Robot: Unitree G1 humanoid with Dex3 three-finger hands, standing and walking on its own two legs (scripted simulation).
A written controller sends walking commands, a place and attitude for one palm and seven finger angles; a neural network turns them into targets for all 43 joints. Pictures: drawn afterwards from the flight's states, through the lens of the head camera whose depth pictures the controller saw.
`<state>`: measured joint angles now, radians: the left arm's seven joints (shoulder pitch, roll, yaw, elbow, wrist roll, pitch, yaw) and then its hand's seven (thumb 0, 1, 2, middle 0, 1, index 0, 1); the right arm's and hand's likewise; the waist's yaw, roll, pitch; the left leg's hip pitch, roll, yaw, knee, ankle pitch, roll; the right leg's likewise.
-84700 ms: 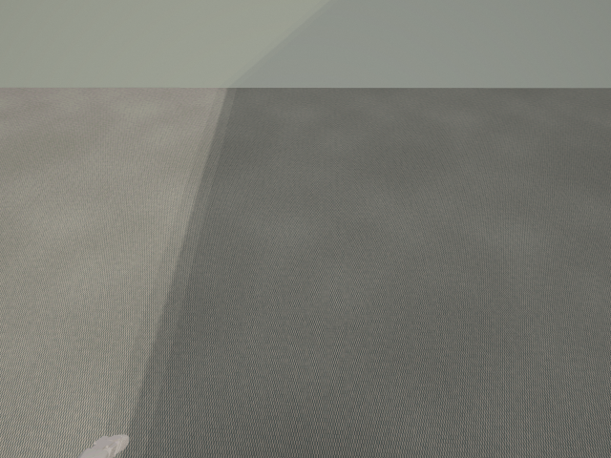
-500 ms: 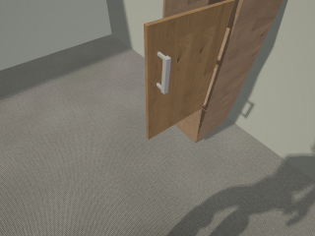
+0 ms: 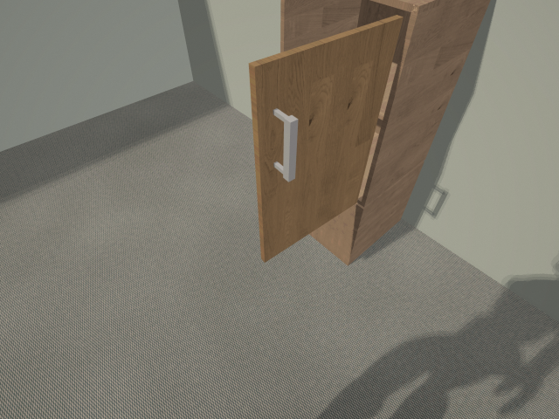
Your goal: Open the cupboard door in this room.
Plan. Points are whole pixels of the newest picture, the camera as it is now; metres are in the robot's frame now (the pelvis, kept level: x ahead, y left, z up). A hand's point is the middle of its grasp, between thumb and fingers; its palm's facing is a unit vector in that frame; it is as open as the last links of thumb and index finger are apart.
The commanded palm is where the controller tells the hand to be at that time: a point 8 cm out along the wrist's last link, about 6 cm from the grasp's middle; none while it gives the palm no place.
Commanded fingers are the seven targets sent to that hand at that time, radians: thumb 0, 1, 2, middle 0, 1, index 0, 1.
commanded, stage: let the arm hang, fingers relaxed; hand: left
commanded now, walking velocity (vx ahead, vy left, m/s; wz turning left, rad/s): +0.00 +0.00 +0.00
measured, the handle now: (284, 146) +0.62 +0.03 +0.05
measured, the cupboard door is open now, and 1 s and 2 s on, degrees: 86 86 86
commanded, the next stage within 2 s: look to check the result in 0.12 s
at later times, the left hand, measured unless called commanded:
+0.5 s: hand out of the picture +0.00 +0.16 -0.17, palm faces +0.04 -0.98 -0.18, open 7.4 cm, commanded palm none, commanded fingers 0.00 0.90 0.90 -0.20 -0.30 -0.20 -0.30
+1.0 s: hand out of the picture +0.01 +0.15 -0.17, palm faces +0.03 -0.98 -0.18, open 7.4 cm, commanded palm none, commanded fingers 0.00 0.90 0.90 -0.20 -0.30 -0.20 -0.30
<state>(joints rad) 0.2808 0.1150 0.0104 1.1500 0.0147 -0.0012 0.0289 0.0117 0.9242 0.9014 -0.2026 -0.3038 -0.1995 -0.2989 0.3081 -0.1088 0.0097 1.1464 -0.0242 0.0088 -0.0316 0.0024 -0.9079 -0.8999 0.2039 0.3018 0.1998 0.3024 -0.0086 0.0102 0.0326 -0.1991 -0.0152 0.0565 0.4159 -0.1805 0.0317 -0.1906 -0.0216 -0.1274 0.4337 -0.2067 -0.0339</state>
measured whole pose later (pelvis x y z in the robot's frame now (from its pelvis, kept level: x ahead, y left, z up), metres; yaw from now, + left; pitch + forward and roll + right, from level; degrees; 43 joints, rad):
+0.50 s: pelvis +0.01 +0.00 +0.00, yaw +0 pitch -2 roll +0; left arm 0.30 0.12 0.01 1.16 0.01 -0.01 0.03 0.00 0.91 0.90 -0.20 -0.30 -0.20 -0.30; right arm 0.28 -0.13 0.01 1.15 -0.02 0.01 -0.03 0.00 -0.91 -0.90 0.20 0.30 0.20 0.30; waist -0.01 0.02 0.04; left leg -0.17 -0.01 0.06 0.40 -0.19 0.03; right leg -0.16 -0.01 -0.12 0.42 -0.22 -0.04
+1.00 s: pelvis +0.02 -0.02 +0.00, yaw +0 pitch -2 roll +0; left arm 0.28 0.12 0.01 1.16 0.01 -0.02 0.03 0.00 0.91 0.90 -0.20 -0.30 -0.20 -0.30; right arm 0.28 -0.13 0.01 1.16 -0.02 0.01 -0.04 0.00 -0.91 -0.90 0.20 0.30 0.20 0.30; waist -0.01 0.01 0.05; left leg -0.16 0.01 0.05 0.39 -0.20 0.01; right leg -0.14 0.00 -0.13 0.40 -0.22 -0.05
